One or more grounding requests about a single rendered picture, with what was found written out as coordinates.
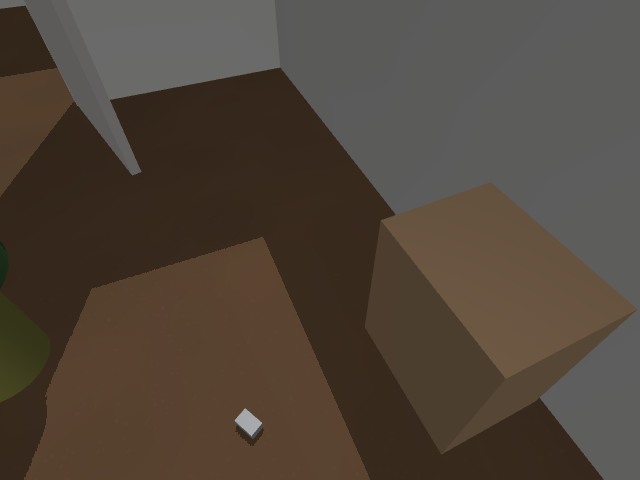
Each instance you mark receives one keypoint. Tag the potted plant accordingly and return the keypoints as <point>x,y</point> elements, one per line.
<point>24,347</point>

